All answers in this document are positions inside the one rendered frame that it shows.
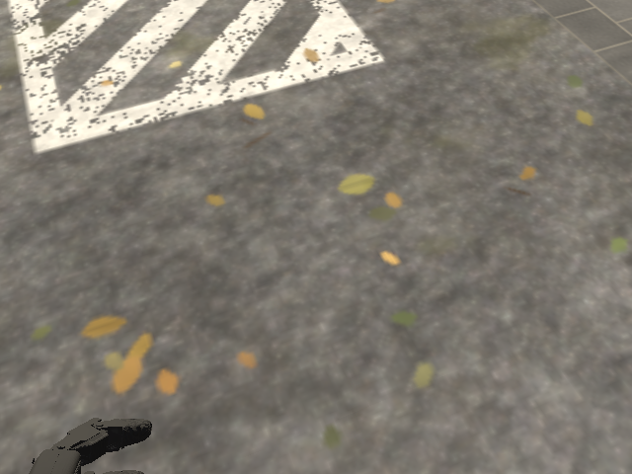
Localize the robot left hand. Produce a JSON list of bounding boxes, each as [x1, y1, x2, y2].
[[29, 418, 152, 474]]

